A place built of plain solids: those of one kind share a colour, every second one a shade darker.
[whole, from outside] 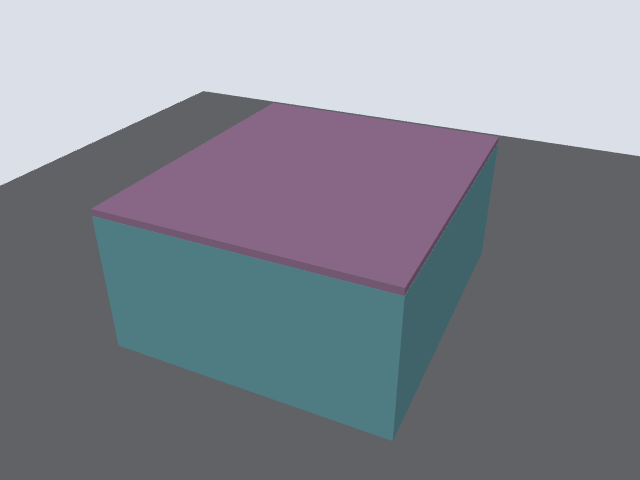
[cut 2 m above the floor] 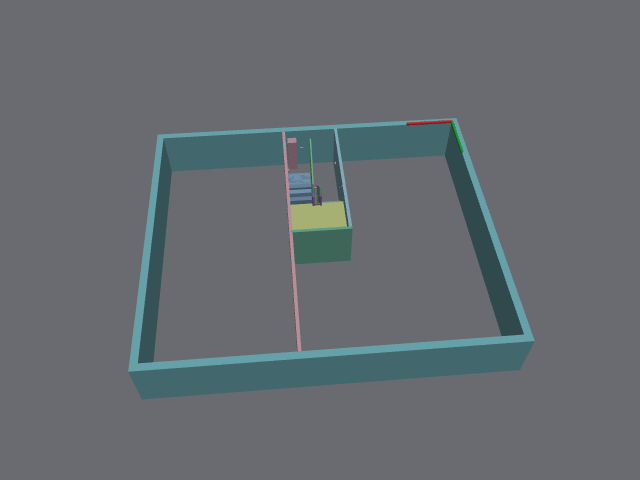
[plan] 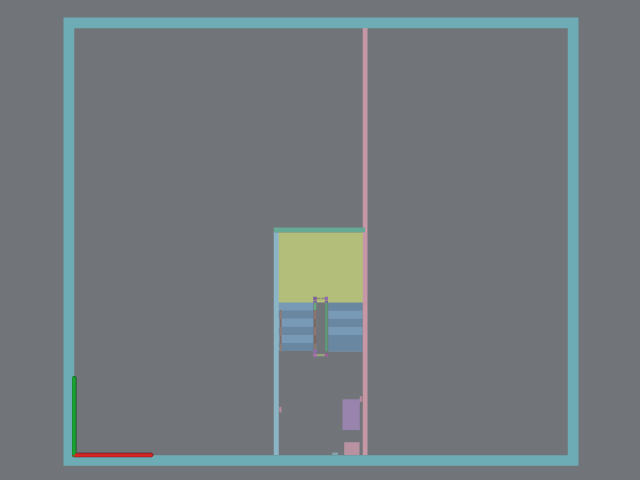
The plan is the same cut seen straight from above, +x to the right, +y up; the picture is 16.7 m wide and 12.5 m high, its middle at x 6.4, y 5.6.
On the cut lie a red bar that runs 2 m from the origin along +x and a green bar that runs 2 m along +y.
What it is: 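A small block of dwellings, 12.9 m wide and 11.1 m deep inside, its common dog-leg stair of 14 risers of 211 mm a storey on goings of 211 mm, 0.90 m wide flights and a well of 0.39 m; the dwelling on the first floor; a hall, a living room with a kitchen corner, a second bedroom, a bedroom, the bathroom shut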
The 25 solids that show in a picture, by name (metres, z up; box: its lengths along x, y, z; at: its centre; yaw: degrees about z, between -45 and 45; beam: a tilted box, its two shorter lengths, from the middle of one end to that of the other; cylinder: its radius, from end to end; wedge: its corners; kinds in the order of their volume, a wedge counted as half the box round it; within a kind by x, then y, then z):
{
 "wall_1": {"box": [0.28, 11.68, 5.96], "at": [-0.14, 5.56, 2.93]},
 "wall_2": {"box": [13.41, 0.28, 5.96], "at": [6.43, -0.14, 2.93]},
 "wall_3": {"box": [13.41, 0.28, 5.96], "at": [6.43, 11.26, 2.93]},
 "wall_4": {"box": [0.28, 11.68, 5.96], "at": [12.99, 5.56, 2.93]},
 "roof_slab_1": {"box": [13.39, 11.66, 0.44], "at": [6.43, 5.56, 5.97]},
 "piece_1": {"box": [0.9, 0.64, 0.26], "at": [5.77, 3.02, 0.08]},
 "piece_2": {"box": [0.9, 0.64, 0.68], "at": [5.77, 3.45, 0.29]},
 "piece_3": {"box": [0.9, 0.64, 1.1], "at": [5.77, 3.87, 0.5]},
 "piece_4": {"box": [0.9, 0.64, 0.47], "at": [5.78, 3.24, 0.19]},
 "piece_5": {"box": [0.9, 0.64, 0.89], "at": [5.78, 3.66, 0.4]},
 "piece_6": {"box": [0.9, 0.52, 1.32], "at": [5.78, 4.02, 0.61]},
 "piece_7": {"box": [0.9, 0.22, 2.79], "at": [7.06, 2.81, 1.35]},
 "piece_8": {"box": [0.9, 0.42, 2.58], "at": [7.06, 2.92, 1.24]},
 "piece_9": {"box": [0.9, 0.64, 2.37], "at": [7.06, 3.02, 1.14]},
 "piece_10": {"box": [0.9, 0.64, 2.16], "at": [7.06, 3.23, 1.03]},
 "piece_11": {"box": [0.9, 0.64, 1.95], "at": [7.06, 3.44, 0.92]},
 "piece_12": {"box": [0.9, 0.64, 1.74], "at": [7.06, 3.65, 0.82]},
 "half_1": {"box": [2.19, 1.83, 1.53], "at": [6.42, 4.89, 0.71]},
 "core_wall_1": {"box": [0.13, 5.8, 5.8], "at": [5.26, 2.9, 2.85]},
 "core_wall_low_1": {"box": [0.13, 11.12, 2.84], "at": [7.58, 5.56, 1.37]},
 "core_wall_back_1": {"box": [2.38, 0.13, 5.8], "at": [6.39, 5.86, 2.85]},
 "hung_more_letter_boxes_1": {"box": [0.4, 0.34, 1.66], "at": [7.23, 0.17, 0.78]},
 "guard_panel_1": {"wedge": [[6.24, 2.7, -0.02], [6.24, 2.7, 1.1], [6.24, 3.97, 1.25], [6.24, 3.97, 2.37], [6.3, 2.7, -0.02], [6.3, 2.7, 1.1], [6.3, 3.97, 1.25], [6.3, 3.97, 2.37]]},
 "guard_panel_2": {"wedge": [[6.54, 2.7, 2.73], [6.54, 2.7, 3.85], [6.54, 3.97, 1.46], [6.54, 3.97, 2.58], [6.59, 2.7, 2.73], [6.59, 2.7, 3.85], [6.59, 3.97, 1.46], [6.59, 3.97, 2.58]]},
 "laid_doormat_1": {"box": [0.45, 0.8, 0.05], "at": [7.21, 1.05, -0.02]}
}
